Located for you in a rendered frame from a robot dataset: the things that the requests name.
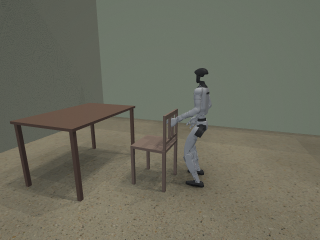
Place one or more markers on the robot left upper arm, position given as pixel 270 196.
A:
pixel 198 92

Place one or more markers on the chair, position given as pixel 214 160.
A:
pixel 158 144

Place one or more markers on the robot right hand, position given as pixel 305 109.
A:
pixel 194 121

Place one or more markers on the robot right upper arm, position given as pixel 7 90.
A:
pixel 210 103

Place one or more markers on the left robot forearm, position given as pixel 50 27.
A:
pixel 188 114

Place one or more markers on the humanoid robot torso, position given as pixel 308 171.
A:
pixel 202 121

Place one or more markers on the table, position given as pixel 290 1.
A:
pixel 70 120

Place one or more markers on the robot head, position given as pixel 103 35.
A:
pixel 200 73

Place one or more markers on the robot left hand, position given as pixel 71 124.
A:
pixel 173 122

